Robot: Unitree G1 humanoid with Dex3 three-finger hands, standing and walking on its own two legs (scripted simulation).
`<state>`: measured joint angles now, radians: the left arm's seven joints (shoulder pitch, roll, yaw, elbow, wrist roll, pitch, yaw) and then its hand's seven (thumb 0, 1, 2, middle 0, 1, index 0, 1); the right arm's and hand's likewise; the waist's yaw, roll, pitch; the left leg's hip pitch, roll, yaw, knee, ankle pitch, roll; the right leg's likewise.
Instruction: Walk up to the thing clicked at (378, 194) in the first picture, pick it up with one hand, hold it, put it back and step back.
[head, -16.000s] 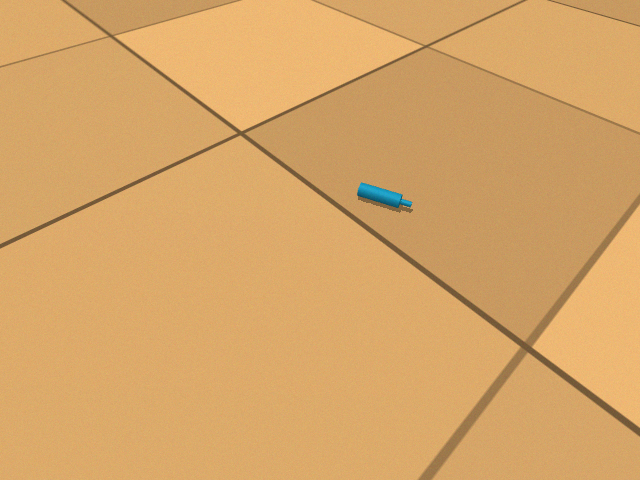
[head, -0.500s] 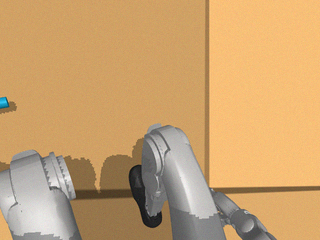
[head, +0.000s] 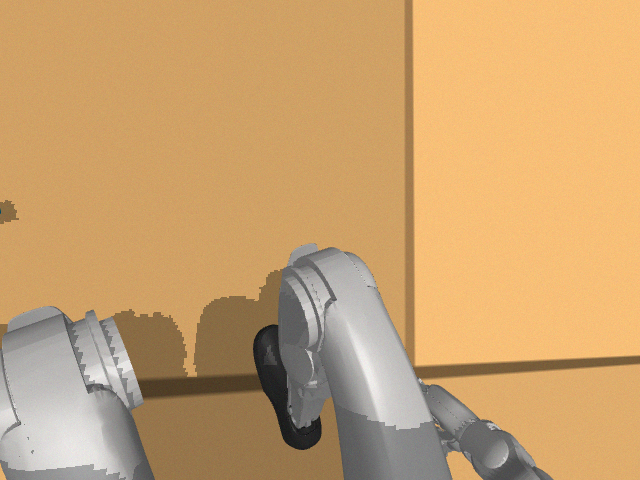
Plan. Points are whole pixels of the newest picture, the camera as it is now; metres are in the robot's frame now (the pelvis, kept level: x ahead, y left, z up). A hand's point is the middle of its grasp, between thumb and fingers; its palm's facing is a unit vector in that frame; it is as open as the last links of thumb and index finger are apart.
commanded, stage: close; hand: left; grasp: from above
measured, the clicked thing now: out of the picture +0.41 +0.37 -0.26
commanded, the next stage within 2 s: none
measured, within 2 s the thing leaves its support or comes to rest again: neither
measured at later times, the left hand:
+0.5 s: hand out of the picture +0.38 +0.38 -0.24, palm faces -0.46 -0.14 -0.88, open 13.7 cm
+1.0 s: hand out of the picture +0.38 +0.38 -0.24, palm faces -0.43 -0.15 -0.89, open 12.3 cm
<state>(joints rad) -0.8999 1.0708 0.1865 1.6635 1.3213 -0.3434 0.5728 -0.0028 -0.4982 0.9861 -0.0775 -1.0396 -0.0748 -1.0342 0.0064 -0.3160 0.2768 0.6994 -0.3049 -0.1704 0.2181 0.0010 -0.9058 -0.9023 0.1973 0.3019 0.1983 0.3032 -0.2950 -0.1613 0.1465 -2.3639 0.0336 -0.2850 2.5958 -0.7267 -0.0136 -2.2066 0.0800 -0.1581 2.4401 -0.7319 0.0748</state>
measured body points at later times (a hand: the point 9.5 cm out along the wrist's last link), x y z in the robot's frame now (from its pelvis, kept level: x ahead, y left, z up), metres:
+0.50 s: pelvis -0.01 +0.00 +0.00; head +0.24 +0.15 +0.34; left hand +0.40 +0.39 -0.19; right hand +0.11 -0.26 -0.07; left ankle +0.06 +0.13 -0.26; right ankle +0.10 -0.13 -0.26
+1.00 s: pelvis +0.00 +0.00 +0.00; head +0.24 +0.15 +0.34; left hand +0.40 +0.38 -0.19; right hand +0.12 -0.25 -0.07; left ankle +0.06 +0.13 -0.26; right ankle +0.10 -0.13 -0.26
